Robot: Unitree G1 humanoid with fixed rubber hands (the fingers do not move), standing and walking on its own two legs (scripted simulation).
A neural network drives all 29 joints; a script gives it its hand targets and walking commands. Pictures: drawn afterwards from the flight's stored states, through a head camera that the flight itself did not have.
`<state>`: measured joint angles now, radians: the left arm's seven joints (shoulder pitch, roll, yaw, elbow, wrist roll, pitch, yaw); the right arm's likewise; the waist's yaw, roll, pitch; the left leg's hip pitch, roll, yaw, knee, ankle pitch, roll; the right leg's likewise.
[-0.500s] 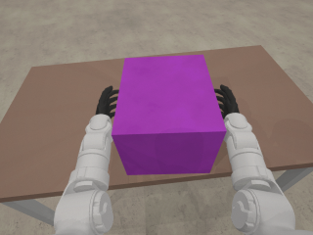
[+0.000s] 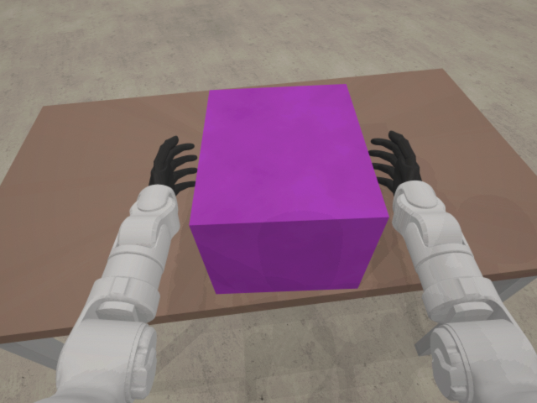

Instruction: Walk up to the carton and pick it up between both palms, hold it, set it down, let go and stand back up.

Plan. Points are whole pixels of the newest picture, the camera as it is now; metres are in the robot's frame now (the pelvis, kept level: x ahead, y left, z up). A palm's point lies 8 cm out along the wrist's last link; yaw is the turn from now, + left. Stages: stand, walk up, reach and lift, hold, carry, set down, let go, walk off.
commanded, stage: set down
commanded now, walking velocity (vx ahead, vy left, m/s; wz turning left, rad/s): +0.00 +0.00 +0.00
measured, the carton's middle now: (282, 187) +0.46 -0.04 +0.06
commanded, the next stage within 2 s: none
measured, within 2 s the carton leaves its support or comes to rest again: neither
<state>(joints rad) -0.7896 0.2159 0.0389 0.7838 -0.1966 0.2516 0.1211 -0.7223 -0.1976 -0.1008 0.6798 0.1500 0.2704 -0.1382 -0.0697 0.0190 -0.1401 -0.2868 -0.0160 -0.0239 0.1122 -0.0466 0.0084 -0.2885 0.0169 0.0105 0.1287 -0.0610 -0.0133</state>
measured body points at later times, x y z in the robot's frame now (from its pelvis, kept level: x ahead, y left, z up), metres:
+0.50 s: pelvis -0.03 +0.00 +0.00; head +0.01 +0.00 +0.44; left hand +0.44 +0.14 +0.17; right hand +0.41 -0.24 +0.16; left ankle -0.02 +0.11 -0.75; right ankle -0.02 -0.11 -0.75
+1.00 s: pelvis -0.02 -0.01 +0.00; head -0.01 -0.01 +0.45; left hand +0.42 +0.15 +0.18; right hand +0.38 -0.25 +0.18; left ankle -0.02 +0.11 -0.75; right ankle -0.02 -0.11 -0.75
